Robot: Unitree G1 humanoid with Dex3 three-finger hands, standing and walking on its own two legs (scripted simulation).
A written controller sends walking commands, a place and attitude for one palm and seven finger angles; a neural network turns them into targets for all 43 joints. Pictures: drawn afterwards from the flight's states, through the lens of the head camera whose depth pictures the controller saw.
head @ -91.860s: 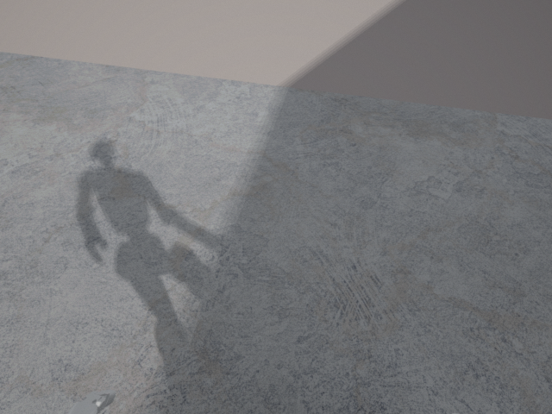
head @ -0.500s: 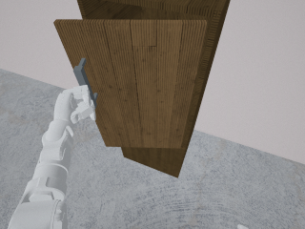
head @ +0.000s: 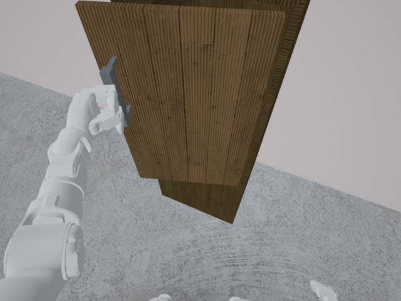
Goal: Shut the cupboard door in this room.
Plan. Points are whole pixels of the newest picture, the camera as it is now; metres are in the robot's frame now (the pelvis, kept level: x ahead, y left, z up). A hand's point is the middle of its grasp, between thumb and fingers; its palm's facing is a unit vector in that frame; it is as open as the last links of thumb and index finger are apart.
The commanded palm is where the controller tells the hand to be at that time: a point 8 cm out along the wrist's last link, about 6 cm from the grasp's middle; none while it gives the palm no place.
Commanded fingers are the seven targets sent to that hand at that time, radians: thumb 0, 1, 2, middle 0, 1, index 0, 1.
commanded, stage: push the door shut along its arc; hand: left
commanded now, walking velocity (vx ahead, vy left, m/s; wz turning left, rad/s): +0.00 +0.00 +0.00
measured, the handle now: (119, 93) +0.52 +0.18 +0.11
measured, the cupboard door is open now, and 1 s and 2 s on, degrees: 18 0 0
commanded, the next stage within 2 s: pull the fist back off the door in 1.30 s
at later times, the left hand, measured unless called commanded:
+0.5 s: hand (126, 95) +0.51 +0.16 +0.12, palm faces -0.23 -0.97 +0.00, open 3.3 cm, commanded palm +0.51 +0.19 +0.12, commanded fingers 0.00 0.90 0.90 -1.30 -1.50 -1.30 -1.50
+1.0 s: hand (162, 77) +0.56 +0.08 +0.12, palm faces -0.36 -0.93 +0.01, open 3.1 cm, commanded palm +0.57 +0.14 +0.12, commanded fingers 0.00 0.90 0.90 -1.30 -1.50 -1.30 -1.50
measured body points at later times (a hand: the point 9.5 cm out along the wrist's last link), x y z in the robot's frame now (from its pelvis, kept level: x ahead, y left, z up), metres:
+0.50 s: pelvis +0.00 +0.02 -0.01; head +0.09 +0.03 +0.43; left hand +0.51 +0.21 +0.12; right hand +0.00 -0.25 -0.13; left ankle +0.03 +0.11 -0.71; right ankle +0.01 -0.09 -0.71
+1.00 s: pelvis +0.01 +0.02 -0.03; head +0.14 +0.02 +0.40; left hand +0.58 +0.14 +0.13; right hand -0.02 -0.25 -0.13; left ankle +0.03 +0.11 -0.71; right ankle +0.01 -0.09 -0.71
